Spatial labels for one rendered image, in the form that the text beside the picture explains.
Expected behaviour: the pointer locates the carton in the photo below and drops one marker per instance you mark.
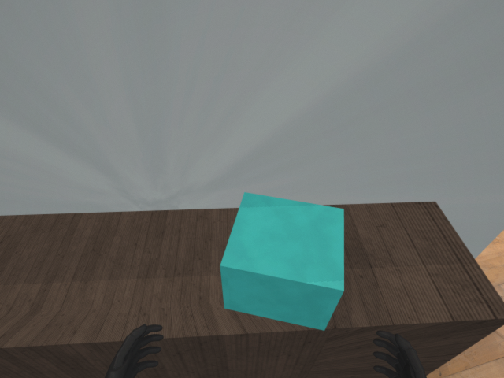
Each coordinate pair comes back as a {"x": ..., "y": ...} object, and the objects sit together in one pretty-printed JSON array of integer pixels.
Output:
[{"x": 285, "y": 261}]

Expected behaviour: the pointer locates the robot left hand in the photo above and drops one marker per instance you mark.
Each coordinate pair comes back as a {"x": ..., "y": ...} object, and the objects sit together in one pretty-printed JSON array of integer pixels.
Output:
[{"x": 124, "y": 364}]

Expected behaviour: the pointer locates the pedestal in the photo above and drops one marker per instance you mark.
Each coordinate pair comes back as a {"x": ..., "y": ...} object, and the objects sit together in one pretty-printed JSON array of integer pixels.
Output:
[{"x": 73, "y": 286}]

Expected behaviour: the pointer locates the robot right hand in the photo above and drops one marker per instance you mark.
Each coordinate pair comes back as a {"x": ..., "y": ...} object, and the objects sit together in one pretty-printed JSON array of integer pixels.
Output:
[{"x": 407, "y": 364}]

